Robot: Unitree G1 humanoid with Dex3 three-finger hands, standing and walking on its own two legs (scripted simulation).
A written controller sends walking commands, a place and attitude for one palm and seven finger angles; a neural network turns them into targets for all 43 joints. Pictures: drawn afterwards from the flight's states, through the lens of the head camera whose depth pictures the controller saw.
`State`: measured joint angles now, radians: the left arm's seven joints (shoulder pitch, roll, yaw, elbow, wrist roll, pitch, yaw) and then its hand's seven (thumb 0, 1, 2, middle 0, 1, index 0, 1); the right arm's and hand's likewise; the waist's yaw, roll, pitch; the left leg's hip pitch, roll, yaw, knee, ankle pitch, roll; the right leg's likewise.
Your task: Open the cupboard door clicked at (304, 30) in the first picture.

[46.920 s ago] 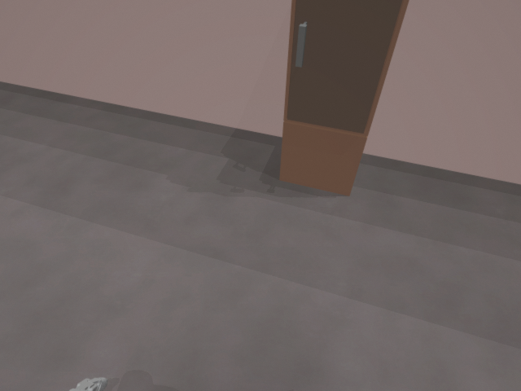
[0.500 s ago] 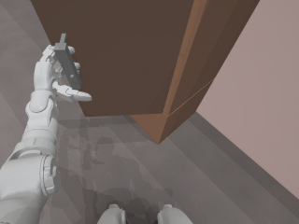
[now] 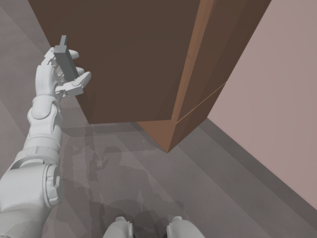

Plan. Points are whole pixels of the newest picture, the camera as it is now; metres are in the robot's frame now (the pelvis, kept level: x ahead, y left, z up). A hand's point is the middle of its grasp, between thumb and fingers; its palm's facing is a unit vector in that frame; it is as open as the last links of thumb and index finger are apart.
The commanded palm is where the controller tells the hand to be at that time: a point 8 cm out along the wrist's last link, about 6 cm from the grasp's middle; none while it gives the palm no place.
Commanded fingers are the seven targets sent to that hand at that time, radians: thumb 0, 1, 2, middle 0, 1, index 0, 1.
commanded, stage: close the thumb around the handle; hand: left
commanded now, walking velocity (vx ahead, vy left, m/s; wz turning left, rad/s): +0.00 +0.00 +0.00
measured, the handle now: (71, 66) +0.55 +0.20 +0.08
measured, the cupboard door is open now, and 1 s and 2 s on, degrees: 53 86 95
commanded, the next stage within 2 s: pull the door open along its arc in 0.22 s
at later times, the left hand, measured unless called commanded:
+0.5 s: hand (77, 83) +0.48 +0.17 +0.09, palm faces +0.05 -1.00 -0.01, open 6.1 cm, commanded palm +0.43 +0.22 +0.08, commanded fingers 0.00 0.90 0.90 -0.40 -1.35 -0.40 -1.35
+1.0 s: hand (108, 136) +0.33 +0.09 +0.09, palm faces +0.23 -0.97 +0.10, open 6.7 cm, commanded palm +0.27 +0.18 +0.08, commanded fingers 0.00 0.90 0.90 -0.40 -1.35 -0.40 -1.35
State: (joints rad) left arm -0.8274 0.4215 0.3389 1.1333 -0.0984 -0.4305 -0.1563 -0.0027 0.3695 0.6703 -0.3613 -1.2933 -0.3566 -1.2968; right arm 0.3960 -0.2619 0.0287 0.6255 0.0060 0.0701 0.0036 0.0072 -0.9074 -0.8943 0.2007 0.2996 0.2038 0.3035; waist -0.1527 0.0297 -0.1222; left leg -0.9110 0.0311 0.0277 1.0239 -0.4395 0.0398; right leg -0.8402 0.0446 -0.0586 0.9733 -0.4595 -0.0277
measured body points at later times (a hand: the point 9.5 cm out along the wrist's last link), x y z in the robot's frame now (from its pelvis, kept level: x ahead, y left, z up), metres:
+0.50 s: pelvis +0.00 +0.00 +0.00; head +0.10 +0.01 +0.44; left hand +0.47 +0.23 +0.09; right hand +0.03 -0.27 -0.11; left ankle +0.02 +0.09 -0.67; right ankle +0.00 -0.11 -0.67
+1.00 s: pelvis +0.02 -0.01 +0.02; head +0.05 -0.02 +0.47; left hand +0.31 +0.14 +0.09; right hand +0.19 -0.24 -0.07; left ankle +0.02 +0.09 -0.67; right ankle +0.00 -0.11 -0.67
